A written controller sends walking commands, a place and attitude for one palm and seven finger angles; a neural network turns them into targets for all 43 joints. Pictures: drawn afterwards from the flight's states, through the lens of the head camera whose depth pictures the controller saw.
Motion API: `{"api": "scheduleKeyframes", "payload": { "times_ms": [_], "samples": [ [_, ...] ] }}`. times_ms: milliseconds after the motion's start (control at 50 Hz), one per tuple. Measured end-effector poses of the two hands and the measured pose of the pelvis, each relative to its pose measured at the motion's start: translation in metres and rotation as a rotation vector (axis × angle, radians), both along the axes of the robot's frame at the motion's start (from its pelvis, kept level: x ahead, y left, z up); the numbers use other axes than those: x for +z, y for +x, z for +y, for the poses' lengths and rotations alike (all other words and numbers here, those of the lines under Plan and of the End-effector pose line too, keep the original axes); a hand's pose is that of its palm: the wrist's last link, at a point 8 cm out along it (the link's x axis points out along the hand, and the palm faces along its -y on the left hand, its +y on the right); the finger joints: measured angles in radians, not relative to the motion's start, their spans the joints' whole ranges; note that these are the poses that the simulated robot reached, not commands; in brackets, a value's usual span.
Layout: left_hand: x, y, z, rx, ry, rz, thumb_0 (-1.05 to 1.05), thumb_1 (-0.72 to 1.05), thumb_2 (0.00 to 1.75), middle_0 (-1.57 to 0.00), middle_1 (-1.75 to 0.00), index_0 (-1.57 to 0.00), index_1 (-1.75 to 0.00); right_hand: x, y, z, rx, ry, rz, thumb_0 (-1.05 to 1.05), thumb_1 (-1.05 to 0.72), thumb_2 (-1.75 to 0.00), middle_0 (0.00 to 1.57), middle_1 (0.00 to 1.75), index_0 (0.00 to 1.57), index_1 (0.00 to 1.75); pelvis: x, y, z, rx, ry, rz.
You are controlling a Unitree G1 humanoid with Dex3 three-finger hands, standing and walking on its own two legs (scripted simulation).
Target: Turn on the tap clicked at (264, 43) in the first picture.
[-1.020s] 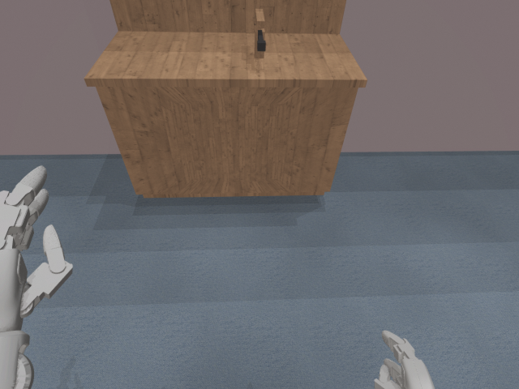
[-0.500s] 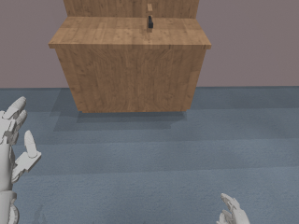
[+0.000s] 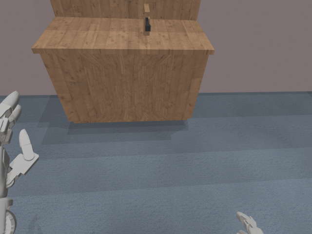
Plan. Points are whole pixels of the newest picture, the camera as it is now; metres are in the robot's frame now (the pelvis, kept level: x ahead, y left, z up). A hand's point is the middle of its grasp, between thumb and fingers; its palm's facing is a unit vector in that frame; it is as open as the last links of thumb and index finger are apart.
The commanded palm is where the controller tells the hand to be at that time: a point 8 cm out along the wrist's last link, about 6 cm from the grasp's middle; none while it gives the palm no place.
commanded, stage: walk to a spot facing it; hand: left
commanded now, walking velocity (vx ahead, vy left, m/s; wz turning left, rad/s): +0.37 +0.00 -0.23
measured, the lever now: (147, 27) +1.10 +0.11 +0.05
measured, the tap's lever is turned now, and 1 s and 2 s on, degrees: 0 0 0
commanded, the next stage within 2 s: turn to face it in 0.62 s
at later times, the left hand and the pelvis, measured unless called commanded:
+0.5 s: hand (117, 92) +0.39 +0.13 +0.18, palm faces +0.26 -0.84 -0.48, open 7.4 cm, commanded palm +0.33 +0.19 +0.19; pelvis +0.14 -0.07 -0.01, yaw -6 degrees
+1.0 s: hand (121, 60) +0.51 +0.14 +0.20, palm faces +0.36 -0.85 -0.39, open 7.4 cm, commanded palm +0.45 +0.19 +0.19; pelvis +0.28 -0.08 +0.00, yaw -4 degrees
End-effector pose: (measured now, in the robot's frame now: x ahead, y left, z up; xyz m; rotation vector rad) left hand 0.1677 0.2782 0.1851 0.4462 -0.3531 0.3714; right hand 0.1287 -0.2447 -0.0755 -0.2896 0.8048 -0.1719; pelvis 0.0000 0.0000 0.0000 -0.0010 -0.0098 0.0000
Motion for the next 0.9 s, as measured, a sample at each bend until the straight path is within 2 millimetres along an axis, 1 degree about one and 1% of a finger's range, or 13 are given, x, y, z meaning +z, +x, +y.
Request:
{"api": "scheduleKeyframes", "payload": {
  "times_ms": [60, 120, 200, 260, 340, 400, 440, 540, 640, 740, 800, 840, 900],
  "samples": [
    [-0.001, 0.023, 0.005, -0.008, 0.015, -0.003, 0.01, 0.89, 0.9, -0.21, -0.3, -0.21, -0.3, 0.003, 0.018, 0.003, -0.047, 0.012, -0.046, 0.01, -0.91, -0.9, 0.2, 0.3, 0.2, 0.3, -0.002, 0.014, 0.003, -0.046, 0.016, -0.011],
    [0.003, 0.052, 0.0, -0.027, 0.012, 0.019, 0.01, 0.89, 0.9, -0.21, -0.3, -0.21, -0.3, 0.008, 0.033, 0.011, -0.065, 0.055, -0.072, 0.01, -0.91, -0.9, 0.2, 0.3, 0.2, 0.3, 0.005, 0.029, 0.001, -0.064, 0.002, -0.008],
    [0.013, 0.086, -0.022, -0.086, 0.023, 0.034, 0.01, 0.9, 0.9, -0.21, -0.3, -0.21, -0.3, 0.01, 0.048, 0.017, -0.075, 0.108, -0.072, 0.01, -0.91, -0.9, 0.2, 0.3, 0.2, 0.3, 0.014, 0.052, -0.007, -0.096, -0.014, 0.005],
    [0.017, 0.112, -0.041, -0.122, 0.056, 0.058, 0.01, 0.9, 0.9, -0.21, -0.3, -0.21, -0.3, 0.006, 0.059, 0.012, -0.093, 0.136, -0.059, 0.01, -0.91, -0.9, 0.2, 0.3, 0.2, 0.3, 0.016, 0.072, -0.017, -0.113, -0.019, 0.011],
    [0.016, 0.148, -0.066, -0.138, 0.122, 0.083, 0.01, 0.89, 0.9, -0.21, -0.3, -0.21, -0.3, -0.011, 0.077, -0.009, -0.12, 0.16, -0.03, 0.01, -0.9, -0.9, 0.2, 0.3, 0.2, 0.3, 0.007, 0.103, -0.04, -0.12, -0.023, 0.009],
    [0.011, 0.17, -0.085, -0.137, 0.172, 0.053, 0.01, 0.89, 0.9, -0.21, -0.3, -0.21, -0.3, -0.035, 0.096, -0.035, -0.119, 0.16, 0.002, 0.01, -0.9, -0.9, 0.2, 0.3, 0.2, 0.3, -0.011, 0.121, -0.059, -0.102, -0.008, -0.002],
    [0.008, 0.181, -0.095, -0.143, 0.144, 0.049, 0.01, 0.89, 0.9, -0.21, -0.3, -0.21, -0.3, -0.041, 0.109, -0.053, -0.116, 0.143, 0.033, 0.01, -0.9, -0.9, 0.2, 0.3, 0.2, 0.3, -0.013, 0.129, -0.064, -0.108, -0.006, -0.011],
    [0.015, 0.199, -0.11, -0.157, 0.135, 0.074, 0.01, 0.89, 0.9, -0.22, -0.31, -0.22, -0.31, -0.026, 0.14, -0.088, -0.147, 0.089, 0.047, 0.01, -0.91, -0.9, 0.2, 0.3, 0.2, 0.3, -0.001, 0.156, -0.073, -0.098, 0.001, -0.004],
    [0.03, 0.217, -0.105, -0.124, 0.146, 0.057, 0.01, 0.89, 0.9, -0.22, -0.31, -0.22, -0.31, -0.003, 0.175, -0.103, -0.137, 0.036, 0.035, 0.01, -0.91, -0.9, 0.19, 0.3, 0.2, 0.3, 0.01, 0.188, -0.079, -0.07, 0.02, 0.004],
    [0.027, 0.238, -0.086, -0.048, 0.095, 0.012, 0.01, 0.89, 0.9, -0.22, -0.31, -0.22, -0.31, 0.008, 0.219, -0.096, -0.092, 0.001, 0.004, 0.01, -0.91, -0.9, 0.19, 0.3, 0.19, 0.3, 0.009, 0.225, -0.076, -0.045, 0.026, -0.008],
    [0.017, 0.257, -0.075, -0.027, 0.056, -0.041, 0.01, 0.89, 0.9, -0.21, -0.31, -0.21, -0.3, 0.005, 0.253, -0.085, -0.068, -0.013, -0.042, 0.01, -0.91, -0.9, 0.19, 0.3, 0.2, 0.3, -0.003, 0.248, -0.068, -0.05, 0.014, -0.017],
    [0.01, 0.273, -0.071, -0.025, 0.031, -0.066, 0.01, 0.89, 0.9, -0.21, -0.3, -0.21, -0.3, 0.003, 0.273, -0.073, -0.06, 0.009, -0.066, 0.01, -0.91, -0.9, 0.19, 0.3, 0.2, 0.3, -0.007, 0.255, -0.067, -0.048, 0.028, -0.028],
    [0.008, 0.293, -0.072, -0.032, 0.017, -0.05, 0.01, 0.89, 0.9, -0.21, -0.3, -0.21, -0.3, 0.004, 0.298, -0.05, -0.017, 0.073, -0.093, 0.01, -0.91, -0.9, 0.19, 0.3, 0.2, 0.3, -0.005, 0.262, -0.07, -0.046, 0.019, -0.03]
  ]
}}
